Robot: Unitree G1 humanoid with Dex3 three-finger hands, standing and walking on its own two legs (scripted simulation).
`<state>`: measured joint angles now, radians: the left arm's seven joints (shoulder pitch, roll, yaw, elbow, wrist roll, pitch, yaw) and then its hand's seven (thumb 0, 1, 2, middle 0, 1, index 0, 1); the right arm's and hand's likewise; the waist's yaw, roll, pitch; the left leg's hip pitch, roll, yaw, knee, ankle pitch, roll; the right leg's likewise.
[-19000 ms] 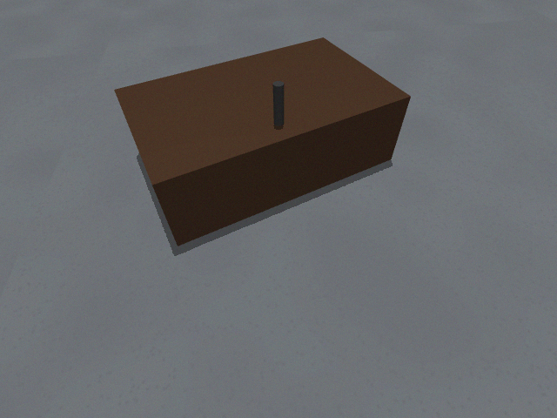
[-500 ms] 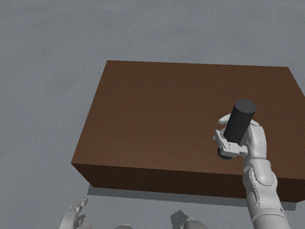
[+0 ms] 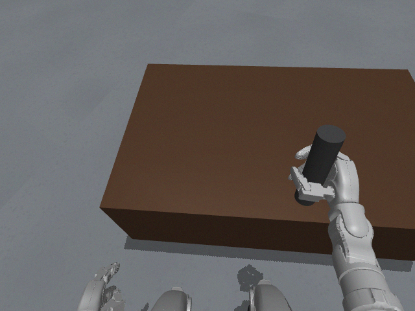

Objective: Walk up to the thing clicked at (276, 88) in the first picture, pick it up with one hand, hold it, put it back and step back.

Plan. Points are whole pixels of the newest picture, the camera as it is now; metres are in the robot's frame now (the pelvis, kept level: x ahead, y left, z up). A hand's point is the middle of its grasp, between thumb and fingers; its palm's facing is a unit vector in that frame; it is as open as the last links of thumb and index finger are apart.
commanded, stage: crouch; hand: right
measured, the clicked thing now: (316, 170) +0.36 -0.17 +0.05
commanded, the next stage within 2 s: lower in 0.92 s
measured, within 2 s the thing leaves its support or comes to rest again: neither
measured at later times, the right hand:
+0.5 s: hand (291, 170) +0.43 -0.17 -0.08, palm faces +0.02 +1.00 +0.01, open 6.0 cm
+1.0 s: hand (285, 169) +0.47 -0.17 -0.13, palm faces +0.03 +1.00 +0.00, open 6.0 cm
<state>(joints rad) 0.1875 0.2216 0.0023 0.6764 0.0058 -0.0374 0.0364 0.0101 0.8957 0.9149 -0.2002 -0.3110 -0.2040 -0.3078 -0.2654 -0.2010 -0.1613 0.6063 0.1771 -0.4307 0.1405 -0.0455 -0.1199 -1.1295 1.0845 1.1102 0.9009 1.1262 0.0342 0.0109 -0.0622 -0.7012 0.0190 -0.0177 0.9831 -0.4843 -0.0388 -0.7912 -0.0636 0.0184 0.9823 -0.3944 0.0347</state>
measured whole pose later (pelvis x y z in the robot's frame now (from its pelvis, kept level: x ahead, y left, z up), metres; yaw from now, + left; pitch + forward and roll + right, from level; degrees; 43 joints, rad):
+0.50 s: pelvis -0.02 +0.00 -0.10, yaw +2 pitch +26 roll +3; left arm 0.22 0.23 -0.01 0.67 0.05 0.00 -0.03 0.01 0.90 0.91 -0.20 -0.31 -0.20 -0.30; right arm -0.61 -0.31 -0.33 0.93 0.13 -0.54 0.19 -0.05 -0.12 -1.13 1.09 1.10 0.90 1.13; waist 0.10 -0.01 -0.16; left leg -1.26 -0.01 -0.01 1.43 -0.63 -0.04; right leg -1.37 -0.08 0.06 1.44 -0.54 0.04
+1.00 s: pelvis -0.03 +0.00 -0.15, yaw +3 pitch +31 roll +4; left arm 0.19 0.24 -0.01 0.65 0.06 0.02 -0.04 0.01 0.91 0.90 -0.19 -0.30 -0.20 -0.29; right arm -0.78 -0.39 -0.39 1.01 0.09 -0.50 0.18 -0.05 -0.12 -1.14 1.09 1.11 0.90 1.13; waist 0.13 -0.02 -0.18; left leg -1.50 -0.02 0.00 1.63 -0.67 -0.05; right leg -1.62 -0.08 0.10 1.64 -0.56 0.04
